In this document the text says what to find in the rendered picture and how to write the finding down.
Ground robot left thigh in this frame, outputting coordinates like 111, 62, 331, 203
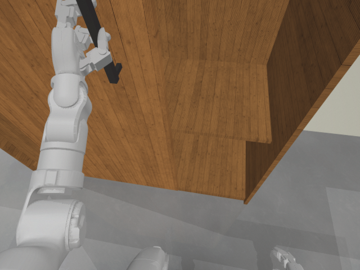
127, 247, 169, 270

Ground robot right hand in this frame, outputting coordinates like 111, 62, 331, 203
272, 247, 304, 270

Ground robot left hand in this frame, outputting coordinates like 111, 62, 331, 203
51, 0, 113, 80

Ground left robot forearm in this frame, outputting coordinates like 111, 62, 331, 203
16, 73, 92, 245

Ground handle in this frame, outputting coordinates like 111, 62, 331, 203
76, 0, 122, 84

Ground wardrobe door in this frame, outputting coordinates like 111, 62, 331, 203
0, 0, 179, 191
0, 113, 40, 162

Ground left robot upper arm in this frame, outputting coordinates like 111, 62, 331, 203
0, 199, 87, 270

